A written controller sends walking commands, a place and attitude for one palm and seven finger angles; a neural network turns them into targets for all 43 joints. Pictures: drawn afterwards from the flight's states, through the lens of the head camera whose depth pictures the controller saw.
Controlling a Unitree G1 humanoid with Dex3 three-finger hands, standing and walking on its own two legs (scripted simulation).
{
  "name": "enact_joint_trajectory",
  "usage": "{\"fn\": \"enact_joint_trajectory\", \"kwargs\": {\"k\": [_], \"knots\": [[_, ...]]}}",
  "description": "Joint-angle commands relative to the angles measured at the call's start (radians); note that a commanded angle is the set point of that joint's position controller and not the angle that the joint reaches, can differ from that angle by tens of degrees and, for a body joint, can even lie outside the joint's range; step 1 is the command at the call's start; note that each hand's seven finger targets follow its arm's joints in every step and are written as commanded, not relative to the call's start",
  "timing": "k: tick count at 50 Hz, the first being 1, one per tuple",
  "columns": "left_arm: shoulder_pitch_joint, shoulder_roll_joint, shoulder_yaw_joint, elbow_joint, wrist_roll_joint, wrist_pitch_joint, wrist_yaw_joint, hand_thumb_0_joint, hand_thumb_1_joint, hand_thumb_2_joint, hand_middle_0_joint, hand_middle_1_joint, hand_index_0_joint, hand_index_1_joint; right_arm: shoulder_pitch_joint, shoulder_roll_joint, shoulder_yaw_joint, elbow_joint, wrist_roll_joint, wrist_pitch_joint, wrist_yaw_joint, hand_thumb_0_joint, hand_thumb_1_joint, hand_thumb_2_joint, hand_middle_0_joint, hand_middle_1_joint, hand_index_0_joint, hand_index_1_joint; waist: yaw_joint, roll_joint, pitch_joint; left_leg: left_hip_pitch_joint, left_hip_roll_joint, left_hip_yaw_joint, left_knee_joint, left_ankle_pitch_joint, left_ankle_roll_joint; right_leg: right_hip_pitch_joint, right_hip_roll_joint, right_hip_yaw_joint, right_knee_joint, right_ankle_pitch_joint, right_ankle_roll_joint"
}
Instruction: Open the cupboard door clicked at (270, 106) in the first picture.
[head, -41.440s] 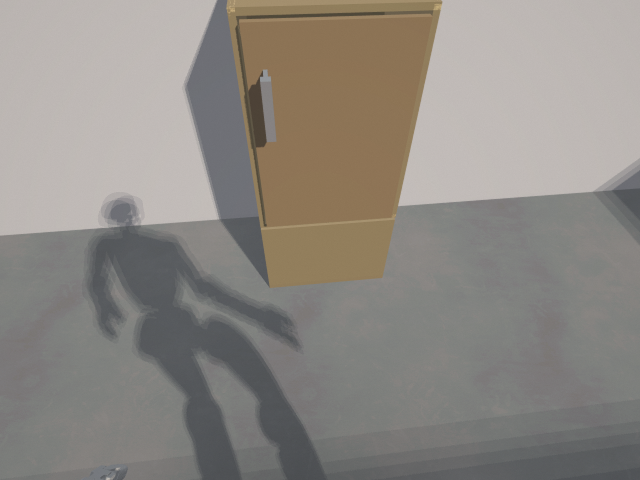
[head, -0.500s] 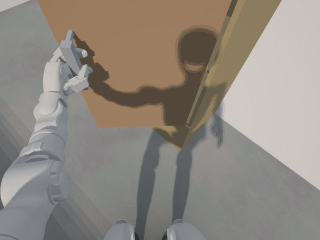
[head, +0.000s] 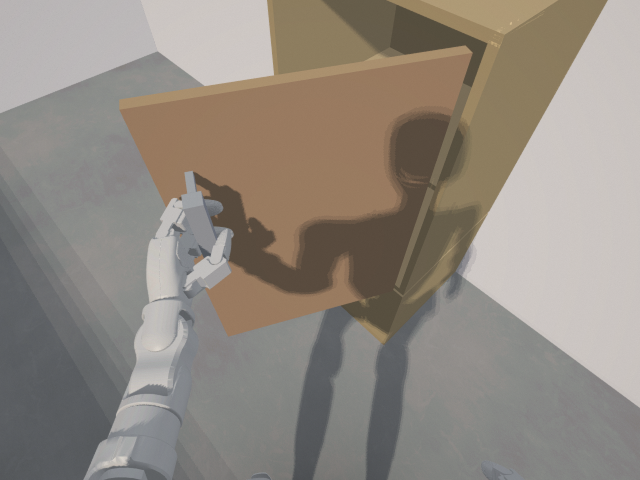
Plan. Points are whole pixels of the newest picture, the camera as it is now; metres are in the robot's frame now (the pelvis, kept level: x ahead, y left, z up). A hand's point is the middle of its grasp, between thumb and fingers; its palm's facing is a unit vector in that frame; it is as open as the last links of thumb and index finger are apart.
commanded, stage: pull the door open along its arc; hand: left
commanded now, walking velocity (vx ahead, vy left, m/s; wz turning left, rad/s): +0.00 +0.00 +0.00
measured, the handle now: (204, 225) +0.43 +0.16 +0.06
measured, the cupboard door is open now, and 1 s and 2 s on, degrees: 63 87 93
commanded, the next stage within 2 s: open thumb and fingers to let go in 0.56 s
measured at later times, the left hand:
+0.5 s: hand (282, 330) +0.28 +0.05 +0.06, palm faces +0.38 -0.93 +0.02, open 6.1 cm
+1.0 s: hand (297, 342) +0.27 +0.03 +0.06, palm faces +0.35 -0.94 -0.02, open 8.9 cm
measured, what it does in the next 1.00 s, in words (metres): shifts its weight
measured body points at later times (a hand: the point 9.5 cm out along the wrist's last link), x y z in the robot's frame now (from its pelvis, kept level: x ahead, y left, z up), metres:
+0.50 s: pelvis -0.01 -0.04 +0.00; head +0.01 -0.06 +0.45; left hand +0.25 +0.10 +0.07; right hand +0.16 -0.25 -0.10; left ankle +0.00 +0.09 -0.70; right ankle -0.03 -0.09 -0.70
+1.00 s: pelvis -0.01 -0.05 +0.00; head +0.02 -0.08 +0.45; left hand +0.24 +0.08 +0.06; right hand +0.19 -0.25 -0.10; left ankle +0.00 +0.09 -0.70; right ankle -0.03 -0.09 -0.70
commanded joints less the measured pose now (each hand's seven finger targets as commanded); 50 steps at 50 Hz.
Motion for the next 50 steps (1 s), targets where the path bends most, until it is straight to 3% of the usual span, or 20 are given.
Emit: {"fn": "enact_joint_trajectory", "kwargs": {"k": [1,3,5,8,11,14,18,22,25,27,28,31,33,35,38,40,44,47,50], "knots": [[-0.075,0.097,0.081,-0.332,0.061,-0.047,0.282,0.000,0.900,0.900,-0.400,-1.350,-0.400,-1.350,-0.042,-0.098,-0.041,-0.117,-0.031,-0.050,0.011,0.000,-0.900,-0.900,0.200,0.300,0.200,0.300,0.089,-0.040,-0.292,0.211,-0.028,-0.091,-0.056,0.442,-0.026,0.165,-0.012,0.016,-0.052,0.517,0.036],[-0.067,0.067,0.045,-0.333,0.128,-0.033,0.377,0.000,0.900,0.900,-0.400,-1.350,-0.400,-1.350,-0.063,-0.092,-0.039,-0.112,-0.047,-0.041,0.007,0.000,-0.900,-0.900,0.200,0.300,0.200,0.300,0.082,-0.079,-0.255,0.193,-0.029,-0.099,-0.052,0.390,-0.023,0.148,-0.016,0.021,-0.060,0.474,0.036],[-0.099,-0.003,-0.017,-0.372,0.167,-0.013,0.461,0.000,0.900,0.900,-0.400,-1.350,-0.400,-1.350,-0.106,-0.080,-0.034,-0.118,-0.054,-0.032,0.005,0.000,-0.900,-0.900,0.200,0.300,0.200,0.300,0.075,-0.046,-0.262,0.192,-0.032,-0.102,-0.054,0.336,-0.026,0.142,-0.027,0.027,-0.069,0.415,0.034],[-0.105,-0.054,-0.097,-0.371,0.224,0.016,0.513,0.000,0.900,0.900,-0.400,-1.350,-0.400,-1.350,-0.120,-0.074,-0.034,-0.112,-0.064,-0.018,-0.007,0.000,-0.900,-0.900,0.200,0.300,0.200,0.300,0.048,-0.097,-0.250,0.192,-0.035,-0.107,-0.053,0.284,-0.022,0.149,-0.035,0.046,-0.099,0.389,0.039],[-0.071,-0.126,-0.186,-0.411,0.233,0.028,0.501,0.000,0.900,0.900,-0.400,-1.350,-0.400,-1.350,-0.150,-0.063,-0.034,-0.122,-0.063,-0.010,-0.016,0.000,-0.900,-0.900,0.200,0.300,0.200,0.300,0.045,-0.068,-0.251,0.217,-0.037,-0.104,-0.060,0.279,-0.024,0.167,-0.046,0.054,-0.114,0.419,0.038],[0.011,-0.179,-0.245,-0.446,0.218,0.034,0.480,0.000,0.900,0.900,-0.400,-1.350,-0.400,-1.350,-0.167,-0.054,-0.029,-0.133,-0.059,-0.010,-0.019,0.000,-0.900,-0.900,0.200,0.300,0.200,0.300,0.047,-0.084,-0.235,0.224,-0.038,-0.106,-0.066,0.280,-0.026,0.198,-0.058,0.063,-0.129,0.478,0.045],[0.110,-0.212,-0.294,-0.493,0.212,0.038,0.472,0.000,0.900,0.900,-0.400,-1.350,-0.400,-1.350,-0.186,-0.047,-0.021,-0.149,-0.058,-0.019,-0.022,0.000,-0.900,-0.900,0.200,0.300,0.200,0.300,0.044,-0.130,-0.190,0.212,-0.040,-0.114,-0.076,0.245,-0.027,0.216,-0.072,0.079,-0.156,0.481,0.055],[0.193,-0.235,-0.345,-0.561,0.236,0.036,0.475,0.000,0.900,0.900,-0.400,-1.350,-0.400,-1.350,-0.205,-0.036,-0.018,-0.164,-0.061,-0.034,-0.023,0.000,-0.900,-0.900,0.200,0.300,0.200,0.300,0.046,-0.115,-0.172,0.200,-0.046,-0.116,-0.073,0.212,-0.027,0.218,-0.089,0.106,-0.175,0.453,0.060],[0.248,-0.258,-0.383,-0.599,0.250,0.041,0.476,0.000,0.900,0.900,-0.400,-1.350,-0.400,-1.350,-0.212,-0.029,-0.016,-0.171,-0.061,-0.051,-0.025,0.000,-0.900,-0.900,0.200,0.300,0.200,0.300,0.041,-0.137,-0.160,0.183,-0.049,-0.121,-0.063,0.189,-0.027,0.221,-0.105,0.136,-0.198,0.431,0.067],[0.322,-0.291,-0.416,-0.625,0.245,0.046,0.471,0.000,0.900,0.900,-0.400,-1.350,-0.400,-1.350,-0.221,-0.021,-0.013,-0.178,-0.059,-0.066,-0.023,0.000,-0.900,-0.900,0.200,0.300,0.200,0.300,0.047,-0.123,-0.152,0.180,-0.053,-0.125,-0.058,0.184,-0.030,0.230,-0.114,0.150,-0.211,0.434,0.069],[0.347,-0.303,-0.427,-0.635,0.237,0.052,0.468,0.000,0.900,0.900,-0.400,-1.350,-0.400,-1.350,-0.221,-0.022,-0.013,-0.180,-0.058,-0.073,-0.021,0.000,-0.900,-0.900,0.200,0.300,0.200,0.300,0.046,-0.149,-0.147,0.181,-0.054,-0.129,-0.056,0.185,-0.029,0.239,-0.115,0.153,-0.223,0.430,0.069],[0.376,-0.305,-0.438,-0.673,0.231,0.053,0.468,0.000,0.900,0.900,-0.400,-1.350,-0.400,-1.350,-0.230,-0.020,-0.012,-0.182,-0.056,-0.090,-0.019,0.000,-0.900,-0.900,0.200,0.300,0.200,0.300,0.047,-0.134,-0.133,0.177,-0.058,-0.133,-0.049,0.172,-0.032,0.232,-0.124,0.168,-0.234,0.408,0.070],[0.242,-0.250,-0.392,-0.652,0.237,0.052,0.488,0.000,0.900,0.900,-0.400,-1.350,-0.400,-1.350,-0.231,-0.026,-0.008,-0.157,-0.060,-0.093,-0.028,0.000,-0.900,-0.900,0.200,0.300,0.200,0.300,0.024,-0.132,-0.103,0.161,-0.058,-0.136,-0.033,0.150,-0.030,0.186,-0.128,0.178,-0.239,0.360,0.072],[0.235,-0.254,-0.380,-0.627,0.237,0.048,0.497,0.000,0.760,0.840,-0.390,-1.335,-0.390,-1.335,-0.238,-0.022,-0.008,-0.152,-0.065,-0.100,-0.032,0.000,-0.900,-0.900,0.200,0.300,0.200,0.300,0.033,-0.129,-0.109,0.147,-0.062,-0.138,-0.025,0.132,-0.032,0.180,-0.137,0.194,-0.247,0.316,0.075],[0.265,-0.258,-0.380,-0.612,0.237,0.048,0.487,0.000,0.550,0.750,-0.375,-1.313,-0.375,-1.313,-0.227,-0.023,-0.011,-0.151,-0.063,-0.101,-0.032,0.000,-0.900,-0.900,0.200,0.300,0.200,0.300,0.042,-0.135,-0.147,0.145,-0.062,-0.138,-0.030,0.164,-0.032,0.213,-0.136,0.187,-0.220,0.402,0.077],[0.253,-0.292,-0.416,-0.626,0.240,0.050,0.478,0.000,0.410,0.690,-0.365,-1.298,-0.365,-1.298,-0.217,-0.025,-0.012,-0.156,-0.060,-0.100,-0.027,0.000,-0.900,-0.900,0.200,0.300,0.200,0.300,0.033,-0.131,-0.165,0.160,-0.060,-0.137,-0.032,0.183,-0.029,0.213,-0.134,0.167,-0.197,0.461,0.080],[0.284,-0.295,-0.428,-0.642,0.238,0.053,0.463,0.000,0.130,0.570,-0.345,-1.268,-0.345,-1.268,-0.205,-0.029,-0.015,-0.169,-0.059,-0.096,-0.024,0.000,-0.900,-0.900,0.200,0.300,0.200,0.300,0.034,-0.140,-0.184,0.170,-0.057,-0.137,-0.030,0.218,-0.027,0.225,-0.128,0.143,-0.164,0.570,0.085],[0.262,-0.301,-0.436,-0.638,0.237,0.057,0.463,0.000,-0.080,0.480,-0.330,-1.245,-0.330,-1.245,-0.206,-0.030,-0.013,-0.172,-0.056,-0.094,-0.025,0.000,-0.900,-0.900,0.200,0.300,0.200,0.300,0.027,-0.147,-0.161,0.163,-0.058,-0.139,-0.027,0.193,-0.028,0.201,-0.127,0.140,-0.173,0.508,0.083],[0.261,-0.292,-0.423,-0.649,0.238,0.056,0.471,0.000,-0.290,0.390,-0.315,-1.222,-0.315,-1.222,-0.208,-0.029,-0.015,-0.174,-0.058,-0.095,-0.026,0.000,-0.900,-0.900,0.200,0.300,0.200,0.300,0.037,-0.134,-0.193,0.172,-0.058,-0.138,-0.023,0.205,-0.028,0.206,-0.123,0.137,-0.161,0.520,0.080]]}}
